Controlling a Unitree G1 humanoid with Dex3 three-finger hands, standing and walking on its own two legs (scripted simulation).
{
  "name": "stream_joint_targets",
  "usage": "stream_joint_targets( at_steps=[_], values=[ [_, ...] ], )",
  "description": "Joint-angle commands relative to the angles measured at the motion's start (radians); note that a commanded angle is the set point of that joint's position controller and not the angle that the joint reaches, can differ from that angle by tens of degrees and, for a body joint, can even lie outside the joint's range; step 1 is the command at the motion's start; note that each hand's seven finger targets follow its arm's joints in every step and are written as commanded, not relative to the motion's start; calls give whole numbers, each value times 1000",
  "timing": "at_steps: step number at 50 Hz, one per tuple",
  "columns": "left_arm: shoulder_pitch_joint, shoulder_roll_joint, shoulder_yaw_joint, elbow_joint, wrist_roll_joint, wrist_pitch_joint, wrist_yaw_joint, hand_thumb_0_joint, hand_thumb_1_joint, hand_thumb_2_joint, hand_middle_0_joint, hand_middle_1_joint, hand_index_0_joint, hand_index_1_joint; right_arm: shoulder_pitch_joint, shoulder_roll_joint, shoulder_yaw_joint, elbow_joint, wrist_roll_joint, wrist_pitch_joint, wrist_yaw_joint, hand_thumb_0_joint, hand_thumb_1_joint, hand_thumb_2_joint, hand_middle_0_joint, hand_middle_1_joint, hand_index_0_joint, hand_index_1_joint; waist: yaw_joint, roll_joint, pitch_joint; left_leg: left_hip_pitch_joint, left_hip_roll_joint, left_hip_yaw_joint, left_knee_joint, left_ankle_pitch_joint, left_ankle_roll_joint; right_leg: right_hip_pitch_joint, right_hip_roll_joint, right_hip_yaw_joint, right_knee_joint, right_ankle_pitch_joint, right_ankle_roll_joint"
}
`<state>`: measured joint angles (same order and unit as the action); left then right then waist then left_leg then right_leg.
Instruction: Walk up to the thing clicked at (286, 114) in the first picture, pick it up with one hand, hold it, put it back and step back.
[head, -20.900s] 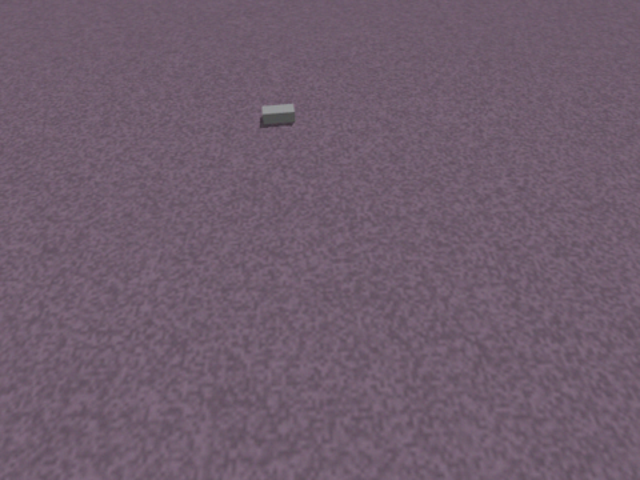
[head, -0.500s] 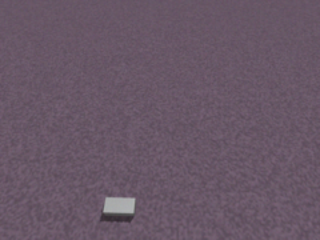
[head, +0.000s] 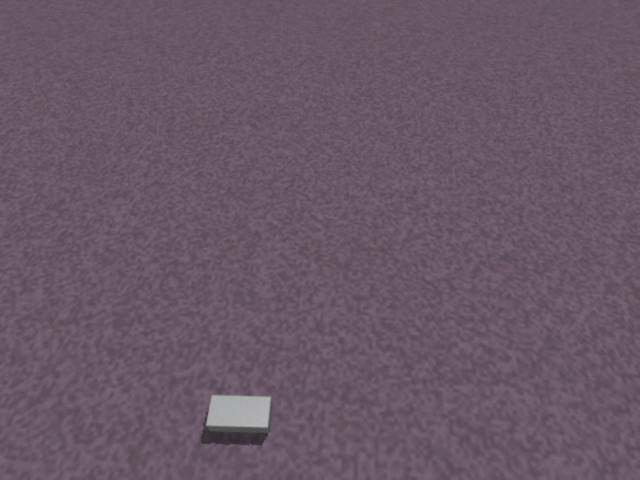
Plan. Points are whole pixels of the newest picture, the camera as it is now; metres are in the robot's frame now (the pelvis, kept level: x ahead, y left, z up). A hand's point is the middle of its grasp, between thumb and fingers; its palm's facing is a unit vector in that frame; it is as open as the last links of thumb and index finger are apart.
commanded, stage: stand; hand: left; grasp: from above
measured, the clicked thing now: (240, 413) +0.40 +0.25 -0.75
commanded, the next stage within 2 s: rise first in 0.54 s
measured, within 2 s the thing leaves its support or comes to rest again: neither
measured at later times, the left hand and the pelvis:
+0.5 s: hand out of the picture +0.07 +0.25 -0.16, palm faces -0.02 -0.94 -0.34, open 7.4 cm; pelvis +0.00 +0.00 +0.00, yaw +0 degrees
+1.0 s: hand out of the picture +0.15 +0.25 -0.18, palm faces -0.07 -0.93 -0.36, open 11.2 cm; pelvis -0.01 +0.00 -0.03, yaw -1 degrees
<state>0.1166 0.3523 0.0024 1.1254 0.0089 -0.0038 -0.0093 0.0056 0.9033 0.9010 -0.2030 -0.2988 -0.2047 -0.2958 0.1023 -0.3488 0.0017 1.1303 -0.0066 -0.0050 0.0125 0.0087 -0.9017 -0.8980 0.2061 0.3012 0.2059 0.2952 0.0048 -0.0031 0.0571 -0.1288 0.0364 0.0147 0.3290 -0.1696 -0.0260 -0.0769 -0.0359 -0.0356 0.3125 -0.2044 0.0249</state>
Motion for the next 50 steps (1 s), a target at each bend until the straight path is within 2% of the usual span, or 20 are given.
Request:
stream_joint_targets(
  at_steps=[1,9,23,28,31,32,33,34,35,36,37,38,40,41,42,43,47,48,50],
  values=[
    [-21,216,40,-60,4,-25,15,0,900,900,-200,-300,-200,-301,-42,-221,-40,-60,-2,-26,-19,0,-900,-900,200,300,200,300,-1,15,-101,53,106,-80,-30,201,41,-5,-113,80,-50,184,-35],
    [-21,212,39,-56,3,-23,16,0,900,900,-200,-300,-200,-301,-43,-213,-37,-62,-3,-24,-19,0,-900,-900,200,300,200,300,-3,11,-74,35,100,-80,-44,162,39,-16,-109,77,-51,149,-35],
    [-17,218,43,-63,3,-26,17,0,900,900,-200,-300,-200,-301,-38,-212,-39,-65,-3,-21,-19,0,-900,-900,200,300,200,300,-2,14,-93,50,103,-75,-32,183,41,-6,-113,82,-51,186,-38],
    [-22,215,43,-65,2,-24,17,0,900,900,-200,-300,-200,-301,-36,-212,-39,-62,-3,-24,-19,0,-900,-900,200,300,200,300,-4,12,-80,45,103,-79,-40,187,34,-15,-109,80,-47,168,-39],
    [-19,218,42,-61,4,-25,17,0,900,900,-200,-300,-200,-301,-30,-208,-37,-62,-2,-21,-19,0,-900,-900,200,300,200,300,-6,6,-74,36,100,-78,-41,155,37,-18,-109,83,-59,150,-37],
    [-17,217,42,-61,6,-24,18,0,820,958,-140,-380,-140,-381,-36,-213,-39,-62,-2,-21,-19,0,-934,-918,199,303,200,303,-4,7,-69,40,101,-79,-40,143,37,-23,-108,81,-60,142,-36],
    [-368,61,49,-412,-50,-118,32,0,740,960,-220,-460,-187,-461,-13,-51,1,-344,65,-70,-41,0,-984,-921,199,300,200,300,-120,33,-8,-72,-42,49,20,-3,34,-250,23,23,14,83,-25],
    [-500,111,67,-363,-44,-115,40,0,660,950,-183,-540,-158,-541,38,-80,-7,-287,62,-67,-51,0,-916,-906,198,300,199,300,-100,-10,-51,-64,-39,39,42,-17,35,-210,25,8,33,62,-22],
    [-300,180,112,-177,-26,-74,42,0,580,942,-155,-620,-146,-621,83,-114,-25,-293,70,-53,-63,0,-909,-905,198,300,199,300,-71,-24,-33,-88,-35,39,49,-19,35,-205,35,-5,42,33,-30],
    [-246,203,136,-97,-6,-49,31,0,500,937,-138,-700,-138,-701,103,-110,-38,-302,62,-45,-63,0,-897,-899,199,300,200,300,-56,-39,-74,-123,-43,38,94,-3,39,-223,32,-3,71,38,-32],
    [-308,237,157,-103,13,-45,18,0,420,939,-114,-780,-122,-781,110,-110,-48,-330,58,-46,-65,0,-888,-897,199,300,200,300,-49,-50,-107,-142,-40,33,131,20,42,-236,33,-5,110,60,-32],
    [-300,250,181,-99,37,-51,9,0,340,941,-93,-860,-112,-861,119,-106,-64,-352,42,-51,-64,0,-902,-901,199,300,200,300,-36,-54,-179,-148,-40,29,169,55,42,-230,28,1,159,105,-30],
    [-126,231,212,-77,86,-31,-11,0,180,962,-48,-1019,-81,-985,155,-97,-87,-388,23,-56,-52,0,-918,-904,199,300,200,300,9,30,-277,-186,-54,31,227,112,30,-226,23,5,226,146,-39],
    [-57,208,212,-87,98,-15,-16,0,100,972,-39,-1050,-70,-1018,157,-90,-91,-420,24,-57,-49,0,-902,-900,200,300,200,300,26,39,-305,-189,-57,34,239,132,26,-216,25,5,242,157,-42],
    [-58,184,201,-104,109,3,-16,0,20,991,-27,-1071,-55,-1041,150,-83,-90,-444,28,-58,-47,0,-912,-902,200,300,200,300,18,36,-299,-193,-58,35,242,134,23,-222,30,4,242,153,-42],
    [-92,188,202,-165,116,18,-12,0,-60,987,-18,-1089,-45,-1061,143,-81,-94,-464,29,-60,-47,0,-878,-894,200,300,200,300,17,43,-312,-199,-58,35,248,139,24,-227,31,5,242,160,-40],
    [-87,184,206,-236,154,94,2,0,-380,996,-44,-1089,-52,-1080,111,-70,-93,-542,35,-63,-34,0,-869,-893,200,300,200,300,5,21,-267,-278,-48,25,302,93,26,-315,39,-7,286,93,-39],
    [-106,174,201,-257,159,101,4,0,-446,992,-52,-1092,-58,-1086,110,-70,-94,-553,34,-68,-32,0,-869,-894,200,300,200,300,-9,8,-265,-299,-43,22,328,75,26,-346,43,-9,311,72,-37],
    [-120,179,214,-312,169,101,12,0,-519,989,-61,-1100,-65,-1096,124,-64,-95,-566,28,-82,-26,0,-870,-894,201,300,200,300,-8,37,-260,-359,-36,18,380,34,23,-420,47,-11,372,24,-39]
  ],
)
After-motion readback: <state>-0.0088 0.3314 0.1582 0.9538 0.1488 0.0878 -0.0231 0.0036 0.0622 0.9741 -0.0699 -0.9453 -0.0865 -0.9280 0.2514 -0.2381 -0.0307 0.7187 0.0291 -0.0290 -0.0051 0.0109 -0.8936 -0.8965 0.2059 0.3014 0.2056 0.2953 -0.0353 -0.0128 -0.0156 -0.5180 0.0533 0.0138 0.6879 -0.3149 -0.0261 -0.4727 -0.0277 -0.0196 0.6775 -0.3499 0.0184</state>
